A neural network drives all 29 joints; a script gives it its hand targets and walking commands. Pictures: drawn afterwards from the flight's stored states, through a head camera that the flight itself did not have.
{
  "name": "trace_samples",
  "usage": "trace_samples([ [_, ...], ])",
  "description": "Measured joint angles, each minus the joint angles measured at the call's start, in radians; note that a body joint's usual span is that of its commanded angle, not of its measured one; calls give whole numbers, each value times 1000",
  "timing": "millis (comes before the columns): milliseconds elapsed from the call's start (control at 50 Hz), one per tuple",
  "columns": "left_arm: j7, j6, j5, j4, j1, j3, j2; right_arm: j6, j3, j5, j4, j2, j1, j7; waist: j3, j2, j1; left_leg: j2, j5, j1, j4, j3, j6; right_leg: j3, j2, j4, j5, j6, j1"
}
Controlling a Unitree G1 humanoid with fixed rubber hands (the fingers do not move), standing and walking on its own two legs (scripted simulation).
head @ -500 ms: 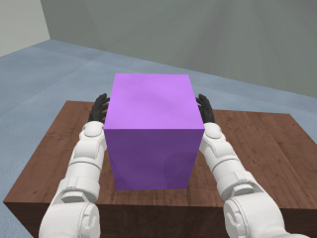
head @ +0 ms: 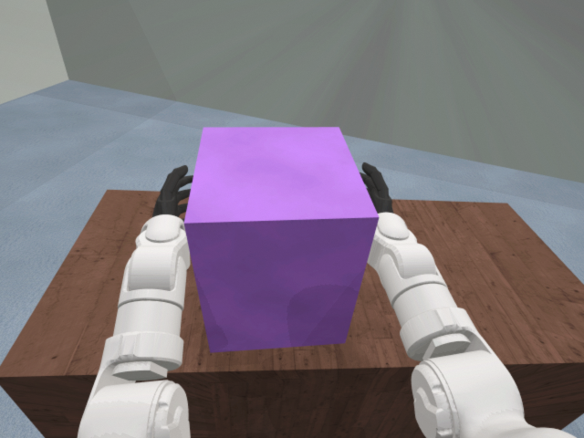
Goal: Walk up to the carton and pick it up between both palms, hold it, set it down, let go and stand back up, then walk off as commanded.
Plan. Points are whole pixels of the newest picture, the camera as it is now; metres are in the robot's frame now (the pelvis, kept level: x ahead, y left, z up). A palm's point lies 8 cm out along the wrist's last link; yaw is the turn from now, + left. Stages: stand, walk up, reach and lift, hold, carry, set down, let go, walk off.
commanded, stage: reach and lift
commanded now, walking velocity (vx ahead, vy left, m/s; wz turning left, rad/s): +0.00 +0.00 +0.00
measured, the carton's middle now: (275, 237) +0.38 +0.01 +0.13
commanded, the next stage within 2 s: hold in 0.80 s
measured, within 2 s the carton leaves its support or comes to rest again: neither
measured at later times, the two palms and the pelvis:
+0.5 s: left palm (171, 212) +0.38 +0.15 +0.17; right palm (378, 204) +0.39 -0.14 +0.19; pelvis +0.02 +0.00 +0.00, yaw +1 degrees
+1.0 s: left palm (173, 199) +0.38 +0.14 +0.20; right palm (388, 195) +0.38 -0.15 +0.21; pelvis +0.02 -0.01 +0.00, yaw +0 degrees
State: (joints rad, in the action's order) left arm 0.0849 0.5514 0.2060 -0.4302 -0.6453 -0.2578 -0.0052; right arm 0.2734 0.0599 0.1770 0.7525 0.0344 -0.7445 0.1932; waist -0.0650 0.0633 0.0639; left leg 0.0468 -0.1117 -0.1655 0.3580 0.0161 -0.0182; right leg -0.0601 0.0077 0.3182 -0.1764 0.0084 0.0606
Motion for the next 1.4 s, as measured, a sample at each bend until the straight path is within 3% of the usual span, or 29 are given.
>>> trace_samples([
  [320,5,57,9,48,-19,-13,11,62,-19,42,-25,29,-46,3,-8,-13,4,0,-12,0,1,1,0,1,0,-18,-1,3,-8],
  [440,13,86,-13,153,51,19,8,83,-67,76,-118,34,8,25,-10,-19,18,2,-28,2,16,-8,-5,-7,-4,-21,-11,2,-23],
  [840,-15,163,-13,252,58,17,8,173,-87,116,-253,47,34,66,-12,-38,19,9,-35,18,8,-9,-13,-6,-11,-25,-19,-5,-36],
  [1240,-38,234,12,297,47,-2,16,229,-80,126,-273,44,19,74,-21,-27,23,6,-23,36,0,-4,-10,-1,-8,-23,-11,-4,-47],
  [1400,-43,256,24,254,-3,-27,13,239,-53,115,-209,38,-34,63,-25,-25,15,5,-18,35,3,-3,-7,1,-6,-7,-13,-3,-40],
])
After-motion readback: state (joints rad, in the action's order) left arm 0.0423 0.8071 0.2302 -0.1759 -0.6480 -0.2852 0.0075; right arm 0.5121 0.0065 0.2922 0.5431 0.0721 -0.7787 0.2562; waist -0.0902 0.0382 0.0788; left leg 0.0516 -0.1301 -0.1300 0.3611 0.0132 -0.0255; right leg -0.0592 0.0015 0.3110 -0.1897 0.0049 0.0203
